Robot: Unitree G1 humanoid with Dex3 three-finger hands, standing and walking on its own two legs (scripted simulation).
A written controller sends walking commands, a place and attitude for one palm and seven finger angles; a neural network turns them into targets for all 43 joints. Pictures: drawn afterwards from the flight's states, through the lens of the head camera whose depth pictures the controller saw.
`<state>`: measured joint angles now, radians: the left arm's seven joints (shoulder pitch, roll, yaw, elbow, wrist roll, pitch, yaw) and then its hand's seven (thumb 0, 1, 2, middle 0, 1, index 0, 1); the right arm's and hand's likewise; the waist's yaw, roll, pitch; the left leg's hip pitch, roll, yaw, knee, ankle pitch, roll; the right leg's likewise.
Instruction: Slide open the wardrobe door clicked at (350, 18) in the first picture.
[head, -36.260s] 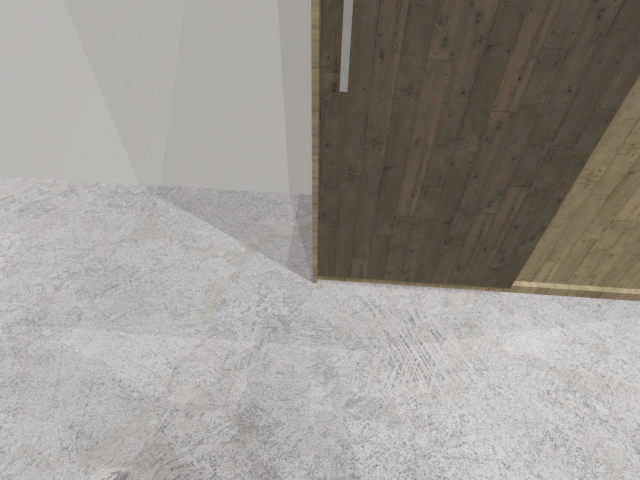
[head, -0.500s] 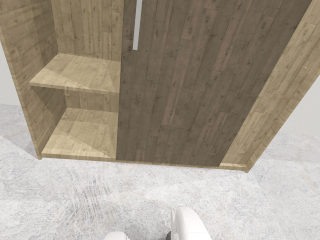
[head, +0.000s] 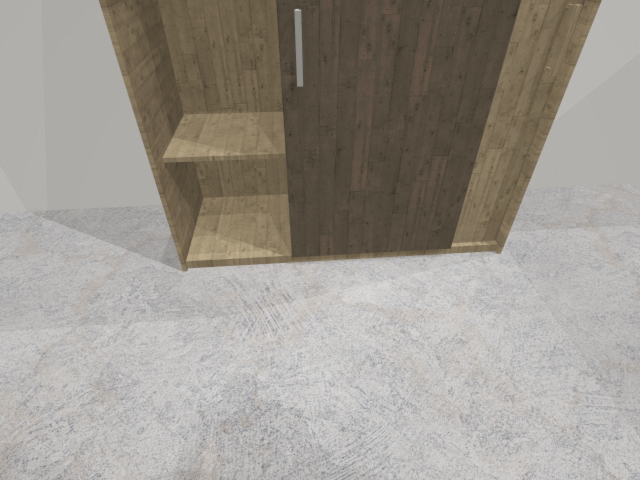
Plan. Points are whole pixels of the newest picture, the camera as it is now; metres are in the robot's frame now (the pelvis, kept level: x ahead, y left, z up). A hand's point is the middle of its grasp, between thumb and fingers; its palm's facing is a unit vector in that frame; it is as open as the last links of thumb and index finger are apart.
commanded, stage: relax the arm and regain balance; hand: left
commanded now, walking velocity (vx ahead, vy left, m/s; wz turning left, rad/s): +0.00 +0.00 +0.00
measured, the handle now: (298, 48) +1.27 +0.07 +0.18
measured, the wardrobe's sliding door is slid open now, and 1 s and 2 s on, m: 0.48 0.48 0.48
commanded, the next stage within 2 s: step back with the hand held close in 1.62 s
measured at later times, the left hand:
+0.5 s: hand out of the picture -0.47 +0.17 -0.15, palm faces +0.11 -0.97 -0.23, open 16.3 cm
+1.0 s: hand out of the picture -0.70 +0.16 -0.15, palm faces +0.07 -0.97 -0.24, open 16.3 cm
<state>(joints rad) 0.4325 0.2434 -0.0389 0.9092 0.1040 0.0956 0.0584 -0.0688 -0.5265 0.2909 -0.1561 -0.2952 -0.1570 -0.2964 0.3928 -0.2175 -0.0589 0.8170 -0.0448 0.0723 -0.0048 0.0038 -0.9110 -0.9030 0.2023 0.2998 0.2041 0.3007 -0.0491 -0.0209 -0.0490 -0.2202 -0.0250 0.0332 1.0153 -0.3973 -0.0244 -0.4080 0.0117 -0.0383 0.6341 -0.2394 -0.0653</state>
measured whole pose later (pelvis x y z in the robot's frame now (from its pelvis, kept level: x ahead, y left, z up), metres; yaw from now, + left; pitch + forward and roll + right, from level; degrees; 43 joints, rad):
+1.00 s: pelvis -0.63 -0.02 +0.01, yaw +2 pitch -4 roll +0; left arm 0.43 0.16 -0.01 1.05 0.01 0.05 0.04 -0.02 -0.48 0.30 -0.15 -0.29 -0.15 -0.30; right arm 0.28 -0.16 -0.03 1.00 -0.02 0.07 -0.03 0.02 -0.94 -0.90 0.20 0.30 0.21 0.30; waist 0.00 0.04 0.06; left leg -0.35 -0.02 0.02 0.71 -0.33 0.02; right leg -0.20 0.02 0.03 0.54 -0.29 -0.02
